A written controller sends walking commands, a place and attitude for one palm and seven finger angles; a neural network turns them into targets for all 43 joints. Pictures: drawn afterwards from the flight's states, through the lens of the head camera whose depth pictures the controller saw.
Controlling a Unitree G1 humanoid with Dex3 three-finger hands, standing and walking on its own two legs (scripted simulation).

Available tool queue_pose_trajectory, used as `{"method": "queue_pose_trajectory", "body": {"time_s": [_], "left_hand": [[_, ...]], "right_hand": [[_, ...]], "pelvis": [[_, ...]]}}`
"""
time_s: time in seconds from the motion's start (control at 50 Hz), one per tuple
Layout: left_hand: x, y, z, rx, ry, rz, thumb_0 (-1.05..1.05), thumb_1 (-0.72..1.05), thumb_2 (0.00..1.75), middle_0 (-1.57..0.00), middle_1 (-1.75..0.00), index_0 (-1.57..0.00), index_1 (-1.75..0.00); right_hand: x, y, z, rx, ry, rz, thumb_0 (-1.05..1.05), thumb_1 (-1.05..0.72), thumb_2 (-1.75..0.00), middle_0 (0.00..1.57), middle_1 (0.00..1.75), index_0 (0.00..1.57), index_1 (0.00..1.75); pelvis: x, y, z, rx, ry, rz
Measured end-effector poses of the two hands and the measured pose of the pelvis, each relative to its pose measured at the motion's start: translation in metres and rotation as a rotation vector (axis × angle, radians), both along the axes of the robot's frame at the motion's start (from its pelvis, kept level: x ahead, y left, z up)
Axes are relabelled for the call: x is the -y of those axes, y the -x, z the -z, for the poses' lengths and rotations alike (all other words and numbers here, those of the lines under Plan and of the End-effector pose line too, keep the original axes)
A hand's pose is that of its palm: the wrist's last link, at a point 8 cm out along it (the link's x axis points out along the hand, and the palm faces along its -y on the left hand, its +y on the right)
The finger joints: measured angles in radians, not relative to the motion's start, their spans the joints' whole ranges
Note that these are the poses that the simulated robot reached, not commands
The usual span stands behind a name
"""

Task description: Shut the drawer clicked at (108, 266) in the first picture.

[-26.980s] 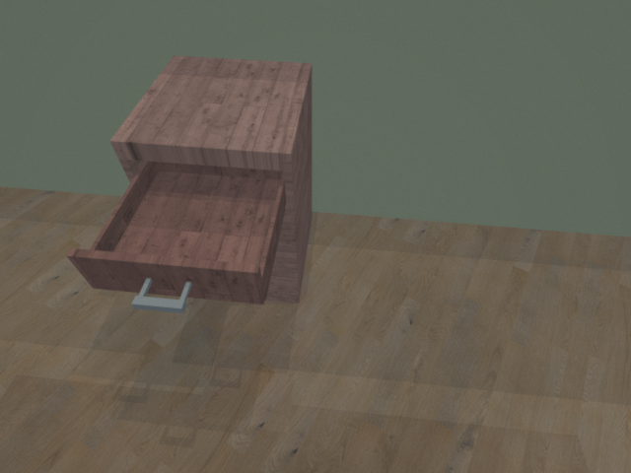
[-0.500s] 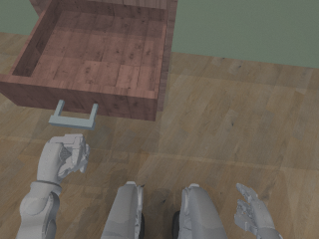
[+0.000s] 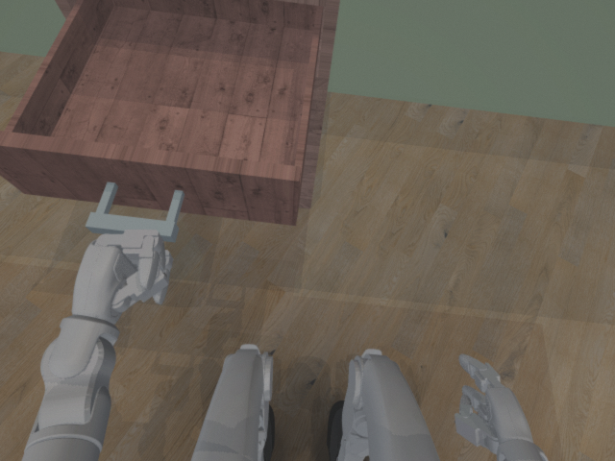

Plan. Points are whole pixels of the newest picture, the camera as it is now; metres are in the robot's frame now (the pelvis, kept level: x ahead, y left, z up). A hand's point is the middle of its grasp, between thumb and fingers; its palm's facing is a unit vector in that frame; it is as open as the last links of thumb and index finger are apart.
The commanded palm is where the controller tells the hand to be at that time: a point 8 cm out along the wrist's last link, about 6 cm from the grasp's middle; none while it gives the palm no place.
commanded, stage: push the drawer shut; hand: left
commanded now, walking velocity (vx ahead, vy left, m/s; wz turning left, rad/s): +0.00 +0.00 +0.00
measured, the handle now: (138, 211) +0.40 +0.24 +0.01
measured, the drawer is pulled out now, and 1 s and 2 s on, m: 0.30 0.17 0.05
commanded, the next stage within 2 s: none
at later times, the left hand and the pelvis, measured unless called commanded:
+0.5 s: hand (169, 237) +0.37 +0.20 +0.01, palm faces -0.08 -1.00 -0.06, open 2.9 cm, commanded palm +0.39 +0.23 +0.01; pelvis -0.02 +0.01 +0.00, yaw +0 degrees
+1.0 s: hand (185, 183) +0.45 +0.19 +0.01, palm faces -0.06 -1.00 -0.06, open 3.1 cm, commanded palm +0.45 +0.22 +0.01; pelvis -0.01 +0.01 +0.00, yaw -1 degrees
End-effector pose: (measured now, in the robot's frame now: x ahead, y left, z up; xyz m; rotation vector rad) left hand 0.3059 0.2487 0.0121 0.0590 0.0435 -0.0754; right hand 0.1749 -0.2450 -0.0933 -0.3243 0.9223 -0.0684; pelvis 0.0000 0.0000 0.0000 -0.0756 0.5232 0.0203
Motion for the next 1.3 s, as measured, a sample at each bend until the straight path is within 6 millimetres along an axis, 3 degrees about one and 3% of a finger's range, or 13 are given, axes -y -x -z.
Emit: {"method": "queue_pose_trajectory", "body": {"time_s": [0.32, 0.86, 1.3], "left_hand": [[-0.005, -0.023, 0.005, 0.03, 0.0, 0.005, -0.05, 0.79, 0.96, -1.4, -1.6, -1.4, -1.6], [0.004, -0.11, 0.0, 0.031, -0.003, -0.014, 0.01, 0.82, 0.95, -1.4, -1.6, -1.4, -1.6], [0.003, -0.158, 0.004, 0.04, 0.0, -0.027, -0.03, 0.78, 0.94, -1.4, -1.6, -1.4, -1.6]], "right_hand": [[0.001, 0.026, 0.004, -0.037, 0.048, -0.003, 0.01, -0.91, -0.9, 0.2, 0.3, 0.2, 0.3], [0.01, 0.089, 0.003, -0.221, 0.073, 0.096, 0.01, -0.9, -0.9, 0.2, 0.3, 0.2, 0.3], [0.017, 0.106, 0.014, -0.33, 0.089, 0.117, 0.0, -0.91, -0.9, 0.2, 0.3, 0.2, 0.3]], "pelvis": [[-0.004, 0.015, 0.005, 0.011, 0.009, -0.012], [-0.009, 0.012, -0.001, -0.019, 0.011, 0.001], [-0.005, 0.011, 0.007, -0.051, 0.017, 0.003]]}}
